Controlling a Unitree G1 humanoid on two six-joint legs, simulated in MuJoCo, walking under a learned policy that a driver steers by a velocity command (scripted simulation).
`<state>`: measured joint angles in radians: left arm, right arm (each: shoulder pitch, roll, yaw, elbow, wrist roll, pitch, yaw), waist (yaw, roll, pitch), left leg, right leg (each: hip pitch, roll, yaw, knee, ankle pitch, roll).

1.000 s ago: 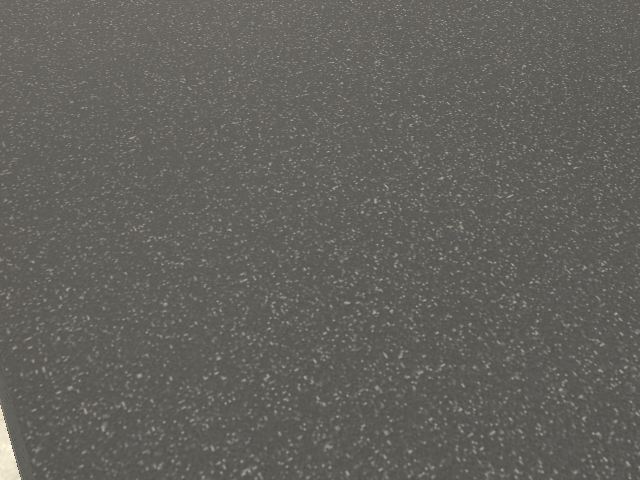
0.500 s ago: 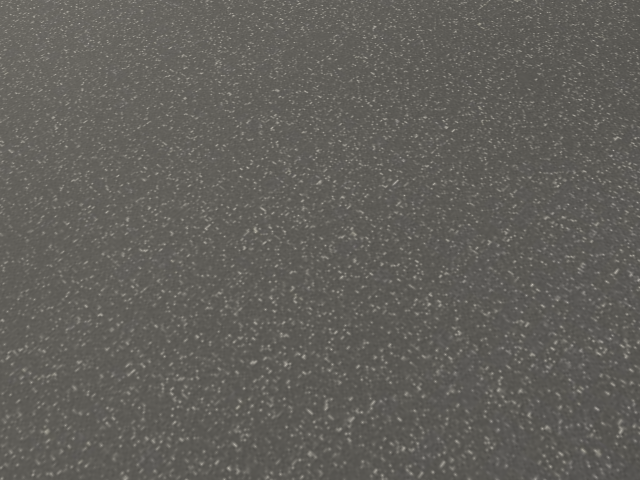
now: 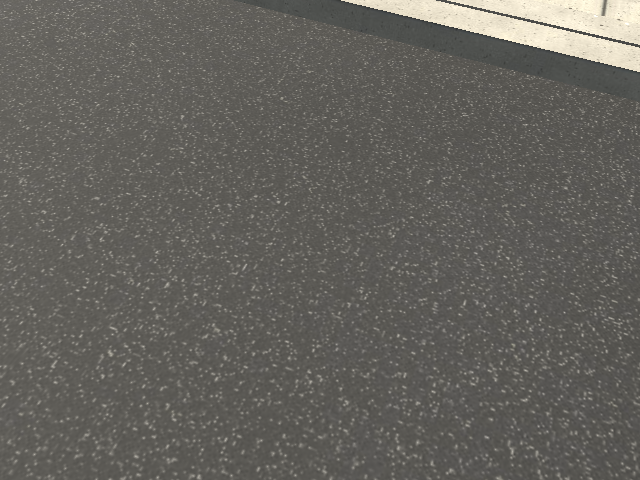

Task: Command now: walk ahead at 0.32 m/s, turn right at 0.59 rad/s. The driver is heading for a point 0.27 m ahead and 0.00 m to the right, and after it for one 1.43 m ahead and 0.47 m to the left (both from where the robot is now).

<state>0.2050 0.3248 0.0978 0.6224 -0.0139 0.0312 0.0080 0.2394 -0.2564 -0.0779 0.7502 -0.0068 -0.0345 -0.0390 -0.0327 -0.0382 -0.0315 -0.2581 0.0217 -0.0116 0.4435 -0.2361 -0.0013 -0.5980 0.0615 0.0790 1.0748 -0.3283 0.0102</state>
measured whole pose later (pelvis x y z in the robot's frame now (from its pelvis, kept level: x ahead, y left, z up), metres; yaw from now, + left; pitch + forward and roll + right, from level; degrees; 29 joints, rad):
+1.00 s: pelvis +0.16 -0.02 +0.00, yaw +17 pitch +3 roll -2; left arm 0.07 0.31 0.09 0.75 0.00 0.02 0.04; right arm 0.18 -0.30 -0.07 0.63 0.01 0.03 -0.03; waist -0.01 -0.02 0.06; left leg -0.32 -0.06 -0.09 0.45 -0.18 0.06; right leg -0.52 0.01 0.07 0.94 -0.37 0.09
